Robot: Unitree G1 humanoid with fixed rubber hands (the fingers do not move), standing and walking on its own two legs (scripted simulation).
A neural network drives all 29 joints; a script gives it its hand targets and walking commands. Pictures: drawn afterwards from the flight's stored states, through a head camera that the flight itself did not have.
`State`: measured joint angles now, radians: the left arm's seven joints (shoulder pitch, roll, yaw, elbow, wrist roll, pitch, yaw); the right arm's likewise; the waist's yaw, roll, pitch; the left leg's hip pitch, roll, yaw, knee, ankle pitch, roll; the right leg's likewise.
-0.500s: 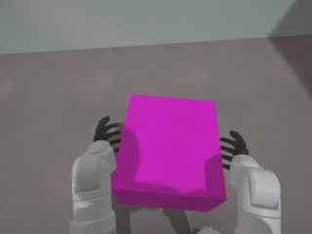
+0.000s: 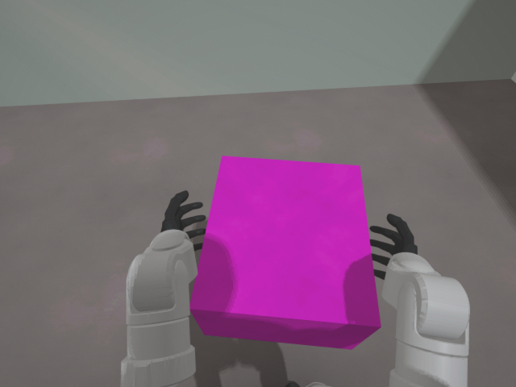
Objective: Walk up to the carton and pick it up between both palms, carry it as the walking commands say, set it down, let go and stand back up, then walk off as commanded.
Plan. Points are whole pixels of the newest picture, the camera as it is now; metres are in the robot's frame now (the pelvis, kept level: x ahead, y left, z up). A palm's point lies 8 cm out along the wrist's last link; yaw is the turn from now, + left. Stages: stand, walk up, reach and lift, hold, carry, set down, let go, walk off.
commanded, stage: carry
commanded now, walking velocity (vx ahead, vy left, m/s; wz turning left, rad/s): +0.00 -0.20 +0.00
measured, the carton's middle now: (283, 248) +0.34 -0.01 +0.01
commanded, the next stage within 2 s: none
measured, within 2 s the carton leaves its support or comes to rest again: neither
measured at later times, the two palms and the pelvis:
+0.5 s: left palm (262, 359) +0.15 +0.02 +0.09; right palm out of the picture +0.11 -0.29 +0.06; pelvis -0.14 -0.12 +0.00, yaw -1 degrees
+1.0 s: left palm out of the picture -0.03 -0.10 +0.08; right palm out of the picture -0.07 -0.41 +0.08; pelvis -0.33 -0.24 -0.01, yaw -2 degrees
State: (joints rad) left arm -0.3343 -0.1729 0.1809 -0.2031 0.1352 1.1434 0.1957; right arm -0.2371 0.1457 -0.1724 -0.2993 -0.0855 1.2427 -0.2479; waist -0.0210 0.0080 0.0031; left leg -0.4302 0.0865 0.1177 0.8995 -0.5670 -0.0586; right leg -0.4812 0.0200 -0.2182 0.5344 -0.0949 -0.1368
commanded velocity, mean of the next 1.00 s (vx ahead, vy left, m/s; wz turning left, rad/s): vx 0.00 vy -0.20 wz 0.00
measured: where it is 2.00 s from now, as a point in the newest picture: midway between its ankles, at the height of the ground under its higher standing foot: outside the picture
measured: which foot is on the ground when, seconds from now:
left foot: up 0.00-0.02, down 0.04-0.36, up 0.38-0.48, down 0.50-0.72, up 0.74-0.96, down 0.98-1.00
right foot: down 0.00-0.08, up 0.10-0.32, down 0.34-0.52, up 0.54-0.66, down 0.68-1.00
